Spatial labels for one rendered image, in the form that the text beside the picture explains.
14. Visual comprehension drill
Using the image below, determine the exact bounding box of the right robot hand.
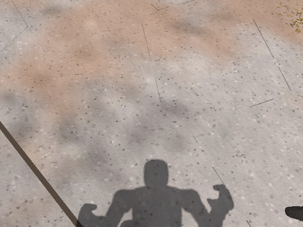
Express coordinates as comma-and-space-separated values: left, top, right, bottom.
285, 206, 303, 221

